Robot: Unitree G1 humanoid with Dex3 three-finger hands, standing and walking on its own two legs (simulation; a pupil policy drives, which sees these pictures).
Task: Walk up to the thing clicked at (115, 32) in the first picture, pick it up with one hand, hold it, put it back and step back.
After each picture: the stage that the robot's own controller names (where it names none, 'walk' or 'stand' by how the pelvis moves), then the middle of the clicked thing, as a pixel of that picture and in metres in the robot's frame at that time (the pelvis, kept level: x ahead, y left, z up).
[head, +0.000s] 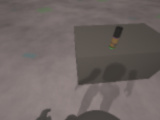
stand; (115, 38) +0.85 -0.23 +0.02
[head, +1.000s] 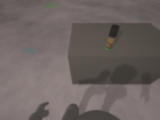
sink last; (111, 38) +0.78 -0.15 +0.05
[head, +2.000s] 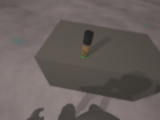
sink last; (86, 45) +0.59 +0.08 +0.06
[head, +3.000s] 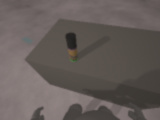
rise first; (72, 49) +0.51 +0.19 +0.05
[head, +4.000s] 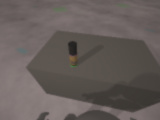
stand; (73, 55) +0.53 +0.18 +0.03
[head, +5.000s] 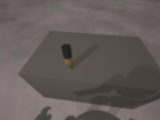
stand; (68, 58) +0.48 +0.20 +0.02
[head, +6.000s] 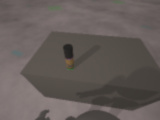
stand; (69, 58) +0.49 +0.19 +0.02
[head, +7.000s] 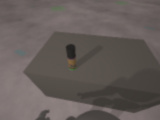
stand; (71, 58) +0.49 +0.18 +0.02
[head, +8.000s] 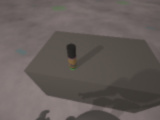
stand; (72, 58) +0.50 +0.17 +0.02
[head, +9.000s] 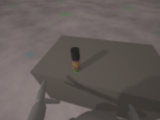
rise first; (75, 61) +0.49 +0.16 +0.02
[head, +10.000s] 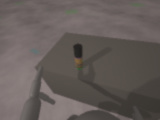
go down; (78, 58) +0.51 +0.16 +0.02
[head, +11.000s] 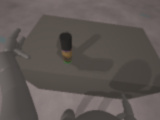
go down; (66, 50) +0.50 +0.15 +0.05
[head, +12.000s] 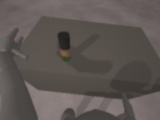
approach; (65, 49) +0.50 +0.15 +0.07
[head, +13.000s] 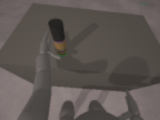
close in; (59, 41) +0.51 +0.17 +0.10
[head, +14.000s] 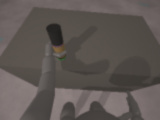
lift; (58, 45) +0.49 +0.17 +0.10
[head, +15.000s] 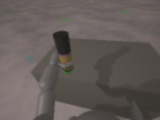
lift; (65, 55) +0.33 +0.16 +0.25
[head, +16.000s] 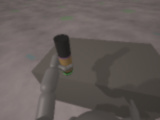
hold; (65, 57) +0.33 +0.16 +0.22
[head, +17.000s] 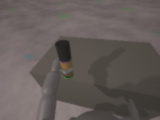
hold; (66, 62) +0.33 +0.16 +0.19
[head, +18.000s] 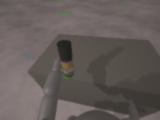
crouch; (67, 61) +0.34 +0.15 +0.17
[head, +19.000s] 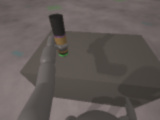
crouch; (60, 38) +0.48 +0.18 +0.23
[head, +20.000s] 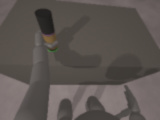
lower; (49, 34) +0.54 +0.19 +0.12
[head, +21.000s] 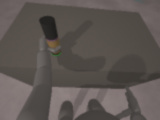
lower; (52, 40) +0.52 +0.18 +0.11
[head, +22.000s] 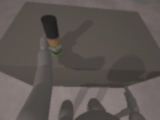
lower; (53, 39) +0.52 +0.18 +0.11
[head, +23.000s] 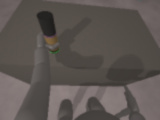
lower; (50, 36) +0.53 +0.19 +0.11
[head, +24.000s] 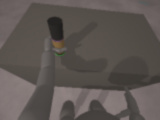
open; (58, 40) +0.51 +0.17 +0.11
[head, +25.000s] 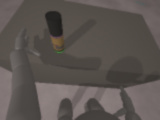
sink last; (57, 36) +0.52 +0.18 +0.11
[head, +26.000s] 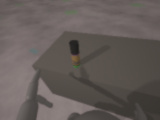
sink last; (75, 55) +0.51 +0.18 +0.07
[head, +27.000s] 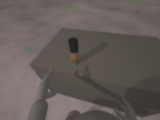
stand; (74, 53) +0.51 +0.17 +0.07
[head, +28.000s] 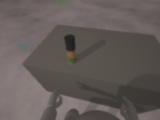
stand; (71, 51) +0.50 +0.18 +0.09
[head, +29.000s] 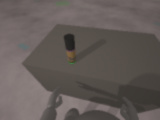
stand; (70, 50) +0.50 +0.18 +0.09
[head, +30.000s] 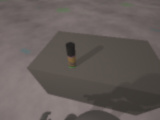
stand; (71, 56) +0.51 +0.18 +0.03
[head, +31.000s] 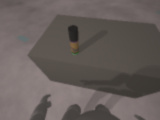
walk; (74, 42) +0.58 +0.16 +0.05
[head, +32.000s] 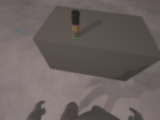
walk; (75, 26) +0.79 +0.20 +0.04
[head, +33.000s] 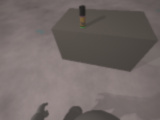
stand; (82, 17) +1.10 +0.19 +0.05
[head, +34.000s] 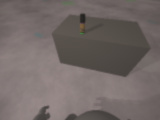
stand; (82, 24) +1.10 +0.18 +0.03
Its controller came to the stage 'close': yes
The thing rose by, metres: 0.20
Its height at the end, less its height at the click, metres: +0.00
